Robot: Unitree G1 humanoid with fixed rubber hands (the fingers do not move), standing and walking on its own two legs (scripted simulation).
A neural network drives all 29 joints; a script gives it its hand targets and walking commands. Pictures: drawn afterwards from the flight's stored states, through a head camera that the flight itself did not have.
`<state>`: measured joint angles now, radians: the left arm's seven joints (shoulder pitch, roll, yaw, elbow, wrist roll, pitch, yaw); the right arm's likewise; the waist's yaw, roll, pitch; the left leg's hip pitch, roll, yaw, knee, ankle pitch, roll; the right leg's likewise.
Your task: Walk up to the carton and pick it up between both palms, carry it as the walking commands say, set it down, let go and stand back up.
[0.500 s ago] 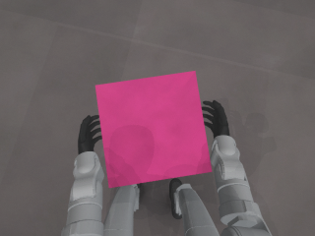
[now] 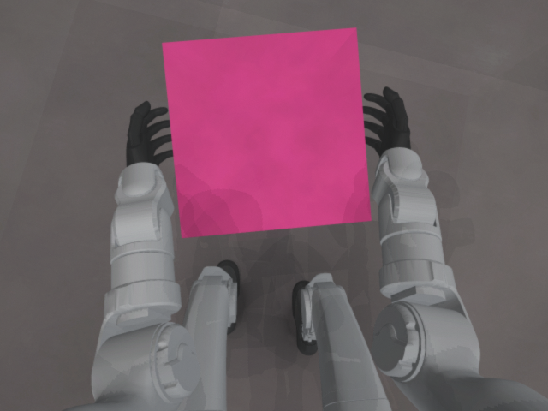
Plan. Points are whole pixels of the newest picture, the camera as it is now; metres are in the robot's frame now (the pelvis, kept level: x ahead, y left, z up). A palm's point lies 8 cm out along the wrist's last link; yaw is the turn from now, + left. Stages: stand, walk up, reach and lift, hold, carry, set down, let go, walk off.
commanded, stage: set down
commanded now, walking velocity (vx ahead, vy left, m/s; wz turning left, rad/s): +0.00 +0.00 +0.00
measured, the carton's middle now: (268, 143) +0.48 +0.01 -0.17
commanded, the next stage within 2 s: none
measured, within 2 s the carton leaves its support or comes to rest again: neither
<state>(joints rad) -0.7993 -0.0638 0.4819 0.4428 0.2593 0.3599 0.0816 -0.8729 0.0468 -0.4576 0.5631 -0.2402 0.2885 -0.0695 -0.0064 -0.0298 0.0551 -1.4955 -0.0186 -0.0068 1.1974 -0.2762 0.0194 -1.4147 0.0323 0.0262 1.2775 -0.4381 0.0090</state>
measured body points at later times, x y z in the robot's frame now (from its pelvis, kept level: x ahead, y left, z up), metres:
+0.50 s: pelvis -0.01 -0.01 -0.07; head +0.30 +0.01 +0.25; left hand +0.46 +0.19 -0.20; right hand +0.50 -0.15 -0.18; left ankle +0.13 +0.10 -0.60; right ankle +0.07 -0.13 -0.60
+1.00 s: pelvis -0.01 -0.01 -0.13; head +0.34 +0.03 +0.15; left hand +0.49 +0.20 -0.29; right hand +0.52 -0.14 -0.27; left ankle +0.13 +0.11 -0.60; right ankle +0.07 -0.13 -0.60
